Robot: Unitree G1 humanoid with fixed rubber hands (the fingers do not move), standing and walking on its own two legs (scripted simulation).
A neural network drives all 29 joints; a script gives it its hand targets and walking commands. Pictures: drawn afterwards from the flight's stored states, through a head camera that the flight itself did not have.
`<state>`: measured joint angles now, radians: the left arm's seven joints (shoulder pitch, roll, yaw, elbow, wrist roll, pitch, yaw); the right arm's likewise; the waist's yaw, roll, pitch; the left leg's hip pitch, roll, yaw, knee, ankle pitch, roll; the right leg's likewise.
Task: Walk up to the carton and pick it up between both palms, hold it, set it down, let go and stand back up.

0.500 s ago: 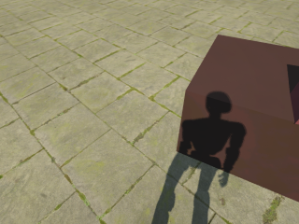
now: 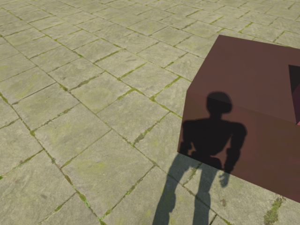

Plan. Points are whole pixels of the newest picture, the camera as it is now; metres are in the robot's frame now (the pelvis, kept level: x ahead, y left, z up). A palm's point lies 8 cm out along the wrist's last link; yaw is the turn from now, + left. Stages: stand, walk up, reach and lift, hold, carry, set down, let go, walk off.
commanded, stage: stand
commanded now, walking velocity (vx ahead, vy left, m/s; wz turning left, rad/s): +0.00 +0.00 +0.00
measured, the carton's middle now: out of the picture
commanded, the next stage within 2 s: walk up in 1.74 s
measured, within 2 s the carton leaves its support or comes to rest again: neither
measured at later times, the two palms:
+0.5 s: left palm out of the picture -0.04 +0.20 -0.15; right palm out of the picture -0.03 -0.19 -0.15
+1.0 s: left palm out of the picture -0.04 +0.20 -0.15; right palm out of the picture -0.03 -0.19 -0.15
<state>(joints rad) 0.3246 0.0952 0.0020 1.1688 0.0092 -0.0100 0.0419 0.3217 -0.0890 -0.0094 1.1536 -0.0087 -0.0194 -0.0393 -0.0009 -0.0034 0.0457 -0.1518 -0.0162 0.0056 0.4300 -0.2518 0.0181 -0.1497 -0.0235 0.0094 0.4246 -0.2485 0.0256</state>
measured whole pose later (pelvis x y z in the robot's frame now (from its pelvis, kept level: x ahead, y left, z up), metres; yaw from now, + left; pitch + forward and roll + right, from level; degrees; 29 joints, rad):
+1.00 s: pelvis +0.00 +0.00 +0.00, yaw +0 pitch -2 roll +0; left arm 0.32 0.10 0.00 1.17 0.01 -0.01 0.04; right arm 0.32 -0.09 -0.01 1.15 -0.01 -0.02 -0.04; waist 0.00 -0.01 0.05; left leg -0.14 -0.02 0.01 0.42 -0.25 0.02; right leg -0.14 -0.03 0.01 0.42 -0.25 0.03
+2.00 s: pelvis +0.00 +0.00 +0.00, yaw -5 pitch -1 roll +1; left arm 0.34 0.13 0.02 1.13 0.05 0.01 0.01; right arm 0.32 -0.10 -0.04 1.08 -0.05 -0.04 -0.06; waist 0.02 -0.03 0.06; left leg -0.14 -0.01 0.08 0.44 -0.28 0.02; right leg -0.29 -0.04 0.01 0.75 -0.43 0.03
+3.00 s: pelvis +0.23 -0.25 -0.01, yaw -44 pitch -3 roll +0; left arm 0.29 0.29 0.00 0.90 0.05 0.00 -0.06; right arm 0.50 -0.21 0.01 0.88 -0.05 -0.09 -0.02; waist -0.03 -0.04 0.08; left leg -0.08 0.13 0.23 0.48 -0.33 -0.05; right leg -0.59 -0.07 0.03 0.90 -0.16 0.04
